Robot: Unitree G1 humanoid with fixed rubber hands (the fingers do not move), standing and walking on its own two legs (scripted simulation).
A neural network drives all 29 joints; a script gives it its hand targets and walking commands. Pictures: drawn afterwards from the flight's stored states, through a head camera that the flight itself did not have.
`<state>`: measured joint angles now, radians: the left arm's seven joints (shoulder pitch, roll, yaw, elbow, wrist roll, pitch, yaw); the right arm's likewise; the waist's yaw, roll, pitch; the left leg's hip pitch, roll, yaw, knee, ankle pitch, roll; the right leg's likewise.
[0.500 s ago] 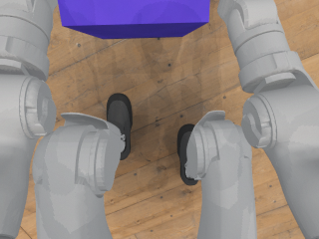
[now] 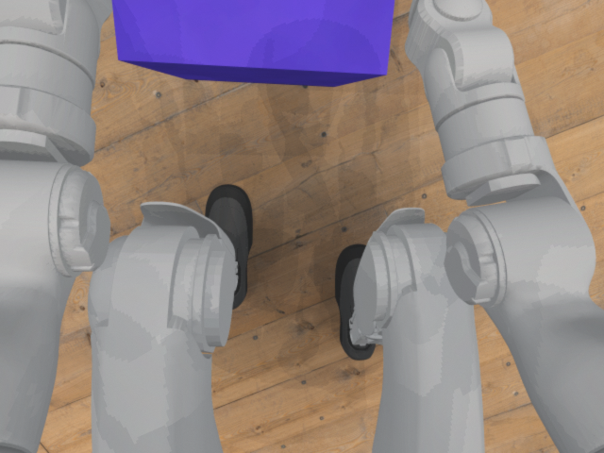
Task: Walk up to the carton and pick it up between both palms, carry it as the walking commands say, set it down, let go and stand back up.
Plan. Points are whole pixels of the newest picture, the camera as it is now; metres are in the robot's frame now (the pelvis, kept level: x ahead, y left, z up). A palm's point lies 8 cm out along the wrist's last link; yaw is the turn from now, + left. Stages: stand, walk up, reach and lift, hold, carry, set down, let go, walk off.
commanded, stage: reach and lift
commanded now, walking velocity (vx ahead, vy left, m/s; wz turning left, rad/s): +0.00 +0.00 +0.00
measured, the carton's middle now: out of the picture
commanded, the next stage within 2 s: none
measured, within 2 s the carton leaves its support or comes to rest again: neither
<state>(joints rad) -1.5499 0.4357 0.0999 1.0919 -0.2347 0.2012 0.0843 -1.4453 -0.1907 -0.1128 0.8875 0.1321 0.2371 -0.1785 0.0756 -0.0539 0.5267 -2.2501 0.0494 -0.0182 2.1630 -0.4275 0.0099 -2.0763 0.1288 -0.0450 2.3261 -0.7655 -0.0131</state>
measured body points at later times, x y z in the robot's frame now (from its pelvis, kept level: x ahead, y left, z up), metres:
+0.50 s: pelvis -0.01 +0.01 +0.04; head +0.35 +0.05 +0.28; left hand +0.56 +0.24 -0.10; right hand +0.57 -0.07 -0.10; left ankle +0.16 +0.13 -0.33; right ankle +0.08 -0.10 -0.33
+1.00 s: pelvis -0.02 +0.01 +0.08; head +0.33 +0.06 +0.34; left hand +0.54 +0.25 -0.04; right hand +0.56 -0.05 -0.04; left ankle +0.16 +0.13 -0.33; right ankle +0.08 -0.10 -0.33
